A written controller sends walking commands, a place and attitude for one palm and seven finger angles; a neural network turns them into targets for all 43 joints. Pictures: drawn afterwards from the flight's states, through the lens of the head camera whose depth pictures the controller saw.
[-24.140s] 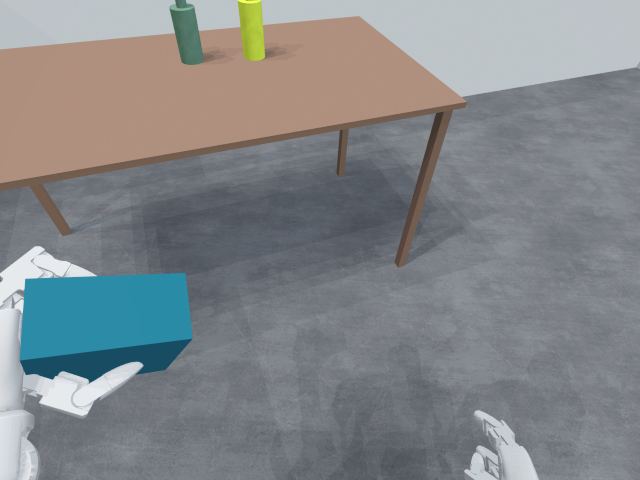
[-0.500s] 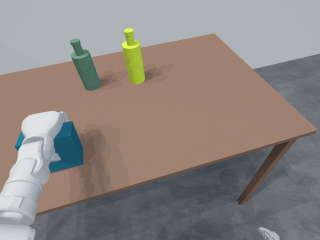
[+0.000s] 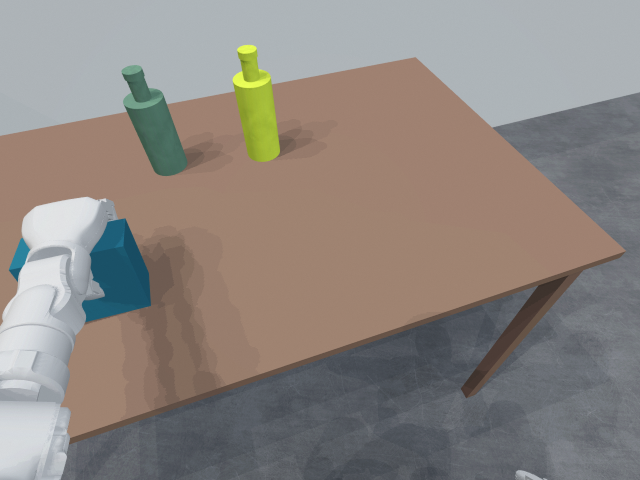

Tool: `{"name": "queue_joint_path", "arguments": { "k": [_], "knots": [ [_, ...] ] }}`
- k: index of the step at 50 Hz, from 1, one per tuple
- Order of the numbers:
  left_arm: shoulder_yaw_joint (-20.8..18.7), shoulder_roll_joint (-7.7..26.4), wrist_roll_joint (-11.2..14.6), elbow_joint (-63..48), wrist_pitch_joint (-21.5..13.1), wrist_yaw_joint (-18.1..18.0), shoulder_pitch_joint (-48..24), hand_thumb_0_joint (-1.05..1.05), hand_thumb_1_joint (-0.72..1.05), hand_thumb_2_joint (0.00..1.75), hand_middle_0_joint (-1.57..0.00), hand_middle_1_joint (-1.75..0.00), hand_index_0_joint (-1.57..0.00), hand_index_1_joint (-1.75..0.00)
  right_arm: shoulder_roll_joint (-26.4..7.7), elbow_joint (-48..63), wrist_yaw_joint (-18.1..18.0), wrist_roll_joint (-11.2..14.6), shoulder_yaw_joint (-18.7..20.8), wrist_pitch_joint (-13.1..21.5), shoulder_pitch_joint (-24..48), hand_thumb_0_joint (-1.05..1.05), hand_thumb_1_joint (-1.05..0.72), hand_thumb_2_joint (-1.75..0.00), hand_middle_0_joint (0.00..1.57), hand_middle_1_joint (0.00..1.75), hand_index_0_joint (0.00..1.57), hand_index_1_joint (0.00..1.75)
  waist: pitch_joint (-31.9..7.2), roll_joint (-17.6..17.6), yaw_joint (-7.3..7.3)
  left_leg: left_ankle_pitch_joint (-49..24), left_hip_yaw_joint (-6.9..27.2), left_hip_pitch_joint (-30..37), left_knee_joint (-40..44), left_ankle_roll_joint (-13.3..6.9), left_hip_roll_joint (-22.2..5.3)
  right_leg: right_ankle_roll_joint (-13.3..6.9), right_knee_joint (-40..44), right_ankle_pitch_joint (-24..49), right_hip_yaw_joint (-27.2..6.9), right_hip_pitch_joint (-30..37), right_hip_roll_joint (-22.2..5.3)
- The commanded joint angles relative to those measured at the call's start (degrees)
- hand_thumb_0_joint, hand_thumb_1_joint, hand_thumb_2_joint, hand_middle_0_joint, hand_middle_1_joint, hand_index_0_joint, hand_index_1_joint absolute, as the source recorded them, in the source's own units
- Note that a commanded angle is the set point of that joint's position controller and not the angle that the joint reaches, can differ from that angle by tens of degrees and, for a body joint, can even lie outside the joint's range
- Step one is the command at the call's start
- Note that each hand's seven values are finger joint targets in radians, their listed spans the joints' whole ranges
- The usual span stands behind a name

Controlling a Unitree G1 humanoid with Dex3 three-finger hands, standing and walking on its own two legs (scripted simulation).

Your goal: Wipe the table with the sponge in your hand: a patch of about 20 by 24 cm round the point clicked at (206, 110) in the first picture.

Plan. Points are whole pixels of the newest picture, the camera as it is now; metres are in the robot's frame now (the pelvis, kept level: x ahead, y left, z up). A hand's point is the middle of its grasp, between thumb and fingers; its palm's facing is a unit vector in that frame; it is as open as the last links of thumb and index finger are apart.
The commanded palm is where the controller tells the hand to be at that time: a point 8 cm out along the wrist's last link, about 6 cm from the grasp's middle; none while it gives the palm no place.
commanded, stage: wipe forward along the first lane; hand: left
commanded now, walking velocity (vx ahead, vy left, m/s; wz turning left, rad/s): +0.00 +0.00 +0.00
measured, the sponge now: (95, 283) +0.36 +0.35 +0.02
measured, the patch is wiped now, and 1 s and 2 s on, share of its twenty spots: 0.20 0.30 0.60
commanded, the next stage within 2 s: slide across to the middle lane in 0.40 s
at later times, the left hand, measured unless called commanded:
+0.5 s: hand (84, 224) +0.43 +0.37 +0.07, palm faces -0.14 +0.03 -0.99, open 10.2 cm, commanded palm +0.42 +0.34 +0.10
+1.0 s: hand (115, 210) +0.45 +0.33 +0.07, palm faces -0.11 +0.04 -0.99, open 10.2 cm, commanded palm +0.44 +0.29 +0.12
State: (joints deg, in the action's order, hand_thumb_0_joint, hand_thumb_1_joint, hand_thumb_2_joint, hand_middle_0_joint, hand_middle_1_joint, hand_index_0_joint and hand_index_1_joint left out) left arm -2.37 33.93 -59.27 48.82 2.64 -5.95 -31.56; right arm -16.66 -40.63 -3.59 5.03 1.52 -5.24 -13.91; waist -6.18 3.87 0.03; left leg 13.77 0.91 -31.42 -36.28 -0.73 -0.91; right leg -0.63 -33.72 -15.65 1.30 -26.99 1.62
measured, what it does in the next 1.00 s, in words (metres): stands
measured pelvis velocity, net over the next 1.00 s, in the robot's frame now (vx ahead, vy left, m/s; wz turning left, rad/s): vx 0.03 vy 0.02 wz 0.00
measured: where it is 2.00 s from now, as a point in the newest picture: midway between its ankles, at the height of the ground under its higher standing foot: outside the picture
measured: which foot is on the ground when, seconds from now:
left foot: down 0.00-1.00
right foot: down 0.00-1.00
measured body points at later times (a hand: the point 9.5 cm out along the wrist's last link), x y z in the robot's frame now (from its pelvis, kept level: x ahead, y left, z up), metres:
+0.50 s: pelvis +0.00 +0.02 -0.01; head +0.06 +0.03 +0.44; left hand +0.43 +0.36 +0.12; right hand +0.06 -0.26 -0.13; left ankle +0.04 +0.11 -0.72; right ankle +0.01 -0.12 -0.72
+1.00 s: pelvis +0.03 +0.02 +0.00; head +0.08 +0.02 +0.45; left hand +0.46 +0.32 +0.13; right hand +0.12 -0.24 -0.12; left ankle +0.04 +0.11 -0.72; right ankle +0.01 -0.12 -0.72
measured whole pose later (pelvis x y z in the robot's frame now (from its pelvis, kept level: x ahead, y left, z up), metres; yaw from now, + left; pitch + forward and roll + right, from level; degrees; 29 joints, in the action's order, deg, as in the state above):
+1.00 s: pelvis +0.03 +0.02 +0.00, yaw +0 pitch +12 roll -2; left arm 5.8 31.5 -59.2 55.5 9.7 -7.5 -43.7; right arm -14.6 -42.0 -2.3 4.4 1.5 -4.7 -14.4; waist -6.5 2.8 1.5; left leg 15.3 0.7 -31.9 -35.5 -2.1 0.3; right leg 0.8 -30.7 -16.0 1.1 -26.3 0.5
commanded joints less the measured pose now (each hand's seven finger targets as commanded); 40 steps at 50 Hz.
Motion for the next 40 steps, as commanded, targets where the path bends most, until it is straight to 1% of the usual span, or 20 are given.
{"name": "queue_joint_path", "arguments": {
  "k": [1,3,4,6,8,10,13,15,18,21,23,24,27,29,31,33,35,37,38,40],
  "knots": [
    [-1.21,14.16,-2.19,-1.40,2.18,-2.28,-15.80,0.00,0.10,1.30,-1.20,-1.60,-1.20,-1.60,-8.83,6.29,-0.14,-0.05,2.44,1.83,0.42,0.00,-0.90,-0.90,0.20,0.30,0.20,0.30,-7.93,-6.10,1.68,1.10,-0.70,6.95,3.95,-2.29,1.93,-1.46,7.10,2.05,-1.31,0.09,0.53],
    [-3.24,17.49,-2.61,-0.19,2.40,-2.43,-19.03,0.00,0.10,1.30,-1.20,-1.60,-1.20,-1.60,-9.17,5.99,-0.33,-0.05,2.29,1.80,0.29,0.00,-0.90,-0.90,0.20,0.30,0.20,0.30,-7.32,-5.60,1.79,2.09,-0.17,6.67,4.42,-2.29,1.74,-1.66,7.17,0.41,-1.15,-1.07,0.74],
    [-1.58,16.70,-3.00,0.31,2.44,-2.53,-21.01,0.00,0.10,1.30,-1.20,-1.60,-1.20,-1.60,-9.15,5.89,-0.35,-0.05,2.25,1.84,-0.37,0.00,-0.90,-0.90,0.20,0.30,0.20,0.30,-7.56,-4.82,2.60,2.58,-0.27,6.72,4.14,-2.29,1.83,-1.52,6.71,-0.09,-0.94,-1.67,0.71],
    [-0.99,15.88,-3.15,1.65,2.67,-2.68,-21.50,0.00,0.10,1.30,-1.20,-1.60,-1.20,-1.60,-9.12,5.81,-0.24,-0.15,2.33,1.85,-0.99,0.00,-0.90,-0.90,0.20,0.30,0.20,0.30,-8.02,-5.34,2.74,2.57,-0.03,7.03,4.11,-2.22,1.72,-1.60,6.57,-0.01,-0.59,-2.36,0.85],
    [-1.71,17.36,-3.64,2.06,2.59,-2.49,-24.05,0.00,0.10,1.30,-1.20,-1.60,-1.20,-1.60,-9.16,5.71,-0.30,-0.26,2.20,1.84,-1.12,0.00,-0.90,-0.90,0.20,0.30,0.20,0.30,-9.34,-3.00,2.50,2.67,0.58,7.64,4.46,-1.89,1.50,-1.95,5.92,-0.11,-0.50,-3.09,0.95],
    [1.14,14.28,-3.85,2.77,2.71,-2.39,-24.54,0.00,0.10,1.30,-1.20,-1.60,-1.20,-1.60,-8.84,5.77,-0.08,-0.35,2.31,1.89,-2.15,0.00,-0.90,-0.90,0.20,0.30,0.20,0.30,-10.53,-2.08,3.00,1.85,0.70,8.79,3.78,-1.88,1.42,-2.00,5.28,0.60,-0.13,-3.92,1.12],
    [-2.06,18.44,-4.01,4.49,2.80,-2.02,-25.35,0.00,0.10,1.30,-1.20,-1.60,-1.20,-1.60,-9.42,5.58,-0.10,-0.55,2.23,1.53,-2.82,0.00,-0.90,-0.90,0.20,0.30,0.20,0.30,-11.55,-3.18,2.56,1.17,1.32,7.95,3.64,-1.84,1.16,-2.19,5.26,1.11,-0.28,-3.51,1.29],
    [1.25,15.14,-4.09,5.12,2.63,-1.97,-27.54,0.00,0.10,1.30,-1.20,-1.60,-1.20,-1.60,-9.15,5.53,-0.05,-0.60,2.29,1.56,-3.82,0.00,-0.90,-0.90,0.20,0.30,0.20,0.30,-10.84,-3.55,3.88,1.93,1.21,7.63,3.28,-1.86,1.16,-1.91,4.85,0.64,0.15,-4.98,1.38],
    [-0.68,17.35,-4.48,5.46,2.16,-1.88,-28.63,0.00,0.10,1.30,-1.20,-1.60,-1.20,-1.60,-9.50,5.13,-0.04,-0.87,2.36,1.49,-4.36,0.00,-0.90,-0.90,0.20,0.30,0.20,0.30,-12.28,-2.56,3.23,0.81,1.96,8.14,3.27,-1.70,0.77,-2.35,4.34,1.43,0.08,-5.56,1.55],
    [1.42,15.87,-4.62,6.54,2.17,-1.89,-30.88,0.00,0.10,1.30,-1.20,-1.60,-1.20,-1.60,-9.50,4.77,0.07,-0.90,2.50,1.35,-5.80,0.00,-0.90,-0.90,0.20,0.30,0.20,0.30,-11.46,-2.74,4.54,1.63,1.87,7.80,2.76,-1.71,0.77,-2.11,4.24,0.93,0.23,-6.99,1.68],
    [-1.02,18.77,-4.72,6.83,1.92,-1.94,-31.34,0.00,0.10,1.30,-1.20,-1.60,-1.20,-1.60,-9.83,4.52,-0.05,-1.04,2.51,1.29,-5.91,0.00,-0.90,-0.90,0.20,0.30,0.20,0.30,-12.53,-1.79,3.89,1.08,2.18,7.72,2.82,-1.65,0.61,-2.37,3.98,1.29,0.02,-6.89,1.70],
    [-0.33,18.57,-4.88,7.21,1.80,-2.04,-32.27,0.00,0.10,1.30,-1.20,-1.60,-1.20,-1.60,-9.80,4.28,-0.04,-1.10,2.61,1.25,-6.76,0.00,-0.90,-0.90,0.20,0.30,0.20,0.30,-13.25,-2.53,4.51,0.67,2.07,7.82,2.32,-1.78,0.66,-2.21,3.66,1.58,0.09,-6.77,1.81],
    [3.19,13.18,-3.94,4.86,1.45,-2.02,-32.52,0.00,0.10,1.30,-1.20,-1.60,-1.20,-1.60,-8.98,4.34,0.35,-1.15,2.92,1.49,-6.69,0.00,-0.90,-0.90,0.20,0.30,0.20,0.30,-14.64,-0.18,4.65,0.17,2.15,10.21,2.29,-1.55,0.30,-2.23,3.78,1.94,0.15,-7.52,1.84],
    [1.67,13.94,-3.20,3.79,1.27,-2.07,-31.42,0.00,0.10,1.30,-1.20,-1.60,-1.20,-1.60,-9.00,4.13,0.36,-1.19,3.22,1.50,-6.97,0.00,-0.90,-0.90,0.20,0.30,0.20,0.30,-17.10,-0.69,3.93,-2.01,2.82,12.14,2.27,-1.55,-0.02,-2.35,3.77,3.16,0.24,-6.15,2.05],
    [3.91,10.15,-1.50,-0.02,0.95,-2.37,-33.14,0.00,0.10,1.30,-1.20,-1.60,-1.20,-1.60,-8.27,4.15,0.45,-1.03,3.44,1.68,-6.36,0.00,-0.90,-0.90,0.20,0.30,0.20,0.30,-18.27,0.75,4.20,-2.80,2.99,14.31,2.68,-1.28,-0.15,-2.21,4.07,3.65,0.40,-5.94,1.98],
    [2.26,10.32,0.32,-1.07,0.80,-2.78,-32.84,0.00,0.10,1.30,-1.20,-1.60,-1.20,-1.60,-8.14,3.77,0.38,-0.89,3.45,2.06,-5.50,0.00,-0.90,-0.90,0.20,0.30,0.20,0.30,-18.12,0.41,3.78,-4.08,3.26,15.09,3.25,-1.40,-0.54,-2.36,4.60,4.84,0.28,-4.81,1.88],
    [4.46,7.63,1.80,-1.17,1.55,-2.97,-32.85,0.00,0.10,1.30,-1.20,-1.60,-1.20,-1.60,-7.99,3.40,0.36,-0.50,3.32,2.10,-4.88,0.00,-0.90,-0.90,0.20,0.30,0.20,0.30,-16.07,-1.38,4.67,-3.02,2.98,14.87,3.82,-1.55,-0.24,-1.83,5.53,4.41,0.36,-4.15,1.84],
    [6.49,5.73,1.76,-0.44,2.95,-2.97,-34.29,0.00,0.10,1.30,-1.20,-1.60,-1.20,-1.60,-7.86,2.81,0.41,-0.25,3.06,2.45,-4.07,0.00,-0.90,-0.90,0.20,0.30,0.20,0.30,-12.93,-1.39,5.37,-0.32,3.16,14.52,4.95,-1.62,-0.23,-1.68,6.24,3.24,0.43,-4.99,1.67],
    [4.83,7.50,1.72,-0.89,3.33,-3.00,-35.33,0.00,0.10,1.30,-1.20,-1.60,-1.20,-1.60,-8.03,2.59,0.30,-0.20,2.85,2.64,-3.49,0.00,-0.90,-0.90,0.20,0.30,0.20,0.30,-12.95,-0.30,4.75,-0.78,3.36,14.65,5.59,-1.57,-0.31,-2.01,6.23,3.72,0.37,-4.52,1.55],
    [5.79,7.99,0.39,-0.30,4.84,-3.08,-37.78,0.00,0.10,1.30,-1.20,-1.60,-1.20,-1.60,-8.10,1.99,0.34,-0.25,2.71,2.64,-3.88,0.00,-0.90,-0.90,0.20,0.30,0.20,0.30,-13.09,-0.12,5.42,-1.55,2.81,15.10,5.59,-1.67,0.05,-1.93,6.33,4.18,0.42,-3.79,1.58]
  ]
}}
